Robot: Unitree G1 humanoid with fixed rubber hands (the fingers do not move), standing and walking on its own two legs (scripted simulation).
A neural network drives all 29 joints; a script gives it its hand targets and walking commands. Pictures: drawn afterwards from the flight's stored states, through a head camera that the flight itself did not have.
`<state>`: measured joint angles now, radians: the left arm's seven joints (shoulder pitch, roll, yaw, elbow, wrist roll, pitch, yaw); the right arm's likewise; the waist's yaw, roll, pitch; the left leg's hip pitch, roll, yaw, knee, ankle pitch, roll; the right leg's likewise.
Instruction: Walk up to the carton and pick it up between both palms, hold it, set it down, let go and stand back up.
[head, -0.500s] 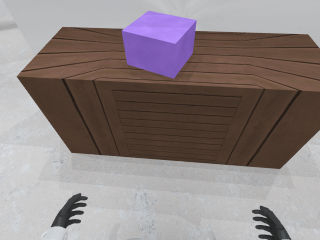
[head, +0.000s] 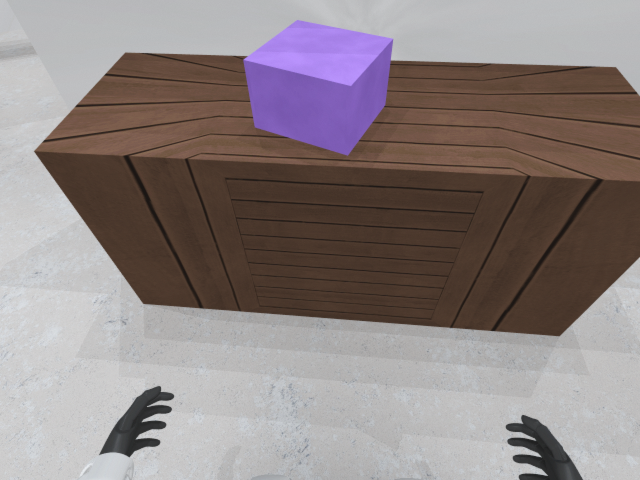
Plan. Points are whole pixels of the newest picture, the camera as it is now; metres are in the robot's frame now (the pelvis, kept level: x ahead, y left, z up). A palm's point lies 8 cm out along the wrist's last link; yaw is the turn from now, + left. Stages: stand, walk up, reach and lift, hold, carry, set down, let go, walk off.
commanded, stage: stand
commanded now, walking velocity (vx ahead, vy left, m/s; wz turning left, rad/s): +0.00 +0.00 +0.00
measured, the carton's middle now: (321, 84) +0.90 +0.04 +0.01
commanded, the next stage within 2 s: walk up in 1.84 s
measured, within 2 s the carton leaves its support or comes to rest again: neither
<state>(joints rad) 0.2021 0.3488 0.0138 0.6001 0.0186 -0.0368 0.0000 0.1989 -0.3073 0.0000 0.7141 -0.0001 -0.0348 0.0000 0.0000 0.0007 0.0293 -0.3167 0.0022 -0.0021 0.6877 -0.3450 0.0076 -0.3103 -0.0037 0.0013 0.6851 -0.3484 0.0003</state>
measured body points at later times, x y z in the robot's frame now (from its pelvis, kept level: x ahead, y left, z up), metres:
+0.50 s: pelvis -0.01 +0.00 +0.00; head +0.00 +0.00 +0.45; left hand +0.16 +0.28 -0.07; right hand +0.13 -0.27 -0.10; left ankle +0.01 +0.12 -0.72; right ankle +0.01 -0.12 -0.72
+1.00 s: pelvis -0.01 +0.00 +0.00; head -0.01 +0.00 +0.45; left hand +0.16 +0.28 -0.07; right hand +0.13 -0.27 -0.10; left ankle +0.01 +0.12 -0.72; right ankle +0.01 -0.12 -0.72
